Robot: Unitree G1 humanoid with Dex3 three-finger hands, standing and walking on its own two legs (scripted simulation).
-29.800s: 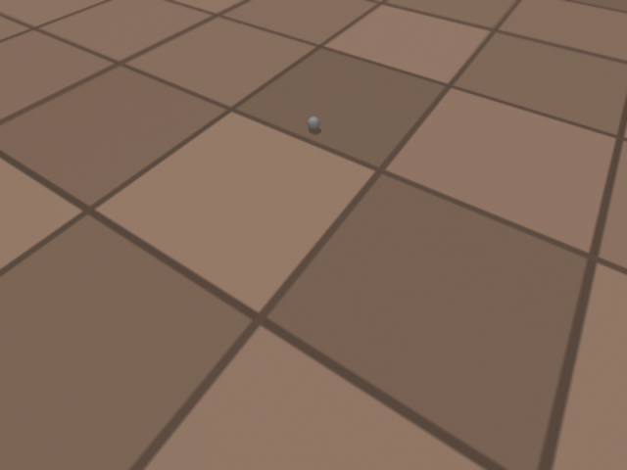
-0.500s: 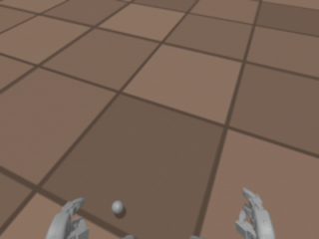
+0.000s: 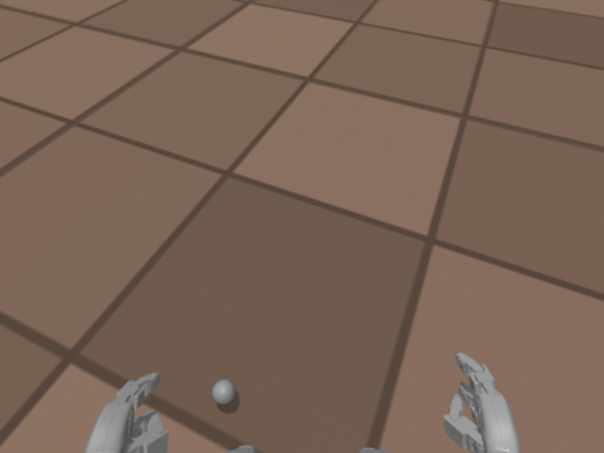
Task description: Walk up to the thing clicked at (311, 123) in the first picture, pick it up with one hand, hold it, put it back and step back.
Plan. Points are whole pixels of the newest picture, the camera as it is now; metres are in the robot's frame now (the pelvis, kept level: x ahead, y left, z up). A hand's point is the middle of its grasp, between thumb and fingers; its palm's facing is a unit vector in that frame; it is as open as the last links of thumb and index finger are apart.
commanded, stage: home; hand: left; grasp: from above
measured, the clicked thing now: (223, 391) +0.40 +0.22 -0.68
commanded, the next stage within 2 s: stand in 0.68 s
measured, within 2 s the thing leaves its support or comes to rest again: neither
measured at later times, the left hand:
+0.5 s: hand (164, 440) +0.16 +0.18 -0.05, palm faces +0.04 -0.98 -0.20, open 7.4 cm
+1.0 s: hand out of the picture +0.13 +0.22 -0.10, palm faces +0.02 -0.94 -0.33, open 7.4 cm
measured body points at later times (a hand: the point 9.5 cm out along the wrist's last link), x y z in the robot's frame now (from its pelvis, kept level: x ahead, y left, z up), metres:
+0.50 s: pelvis +0.00 +0.00 +0.00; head +0.02 +0.00 +0.45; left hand +0.16 +0.23 -0.03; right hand +0.16 -0.25 -0.06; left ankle +0.01 +0.12 -0.68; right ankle +0.00 -0.14 -0.68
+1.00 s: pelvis -0.01 +0.00 +0.02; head +0.01 +0.01 +0.47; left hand +0.13 +0.27 -0.07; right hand +0.13 -0.27 -0.08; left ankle +0.01 +0.12 -0.68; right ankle +0.00 -0.14 -0.68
